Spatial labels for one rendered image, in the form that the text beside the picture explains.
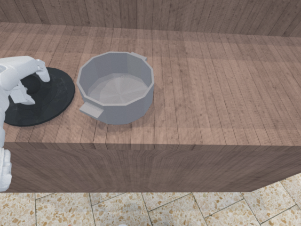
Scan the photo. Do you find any left robot upper arm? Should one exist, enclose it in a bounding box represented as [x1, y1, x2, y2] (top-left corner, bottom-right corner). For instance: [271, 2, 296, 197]
[0, 147, 12, 192]

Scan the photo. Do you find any pot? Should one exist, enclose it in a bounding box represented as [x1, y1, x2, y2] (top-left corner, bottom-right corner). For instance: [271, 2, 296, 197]
[76, 51, 154, 125]

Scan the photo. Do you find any robot left hand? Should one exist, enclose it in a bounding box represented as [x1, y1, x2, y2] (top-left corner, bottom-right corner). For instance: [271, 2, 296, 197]
[0, 56, 50, 105]

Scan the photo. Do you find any lid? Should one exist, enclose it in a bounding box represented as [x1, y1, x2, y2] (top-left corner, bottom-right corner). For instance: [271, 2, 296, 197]
[4, 67, 75, 127]

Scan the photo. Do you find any left robot forearm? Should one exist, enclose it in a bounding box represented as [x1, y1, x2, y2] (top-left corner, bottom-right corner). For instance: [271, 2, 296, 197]
[0, 63, 19, 148]

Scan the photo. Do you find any knob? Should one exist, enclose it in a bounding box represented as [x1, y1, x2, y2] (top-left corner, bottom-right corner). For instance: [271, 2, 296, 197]
[20, 75, 40, 94]

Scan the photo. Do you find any table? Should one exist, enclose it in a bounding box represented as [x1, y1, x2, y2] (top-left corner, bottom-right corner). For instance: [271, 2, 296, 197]
[0, 0, 301, 193]

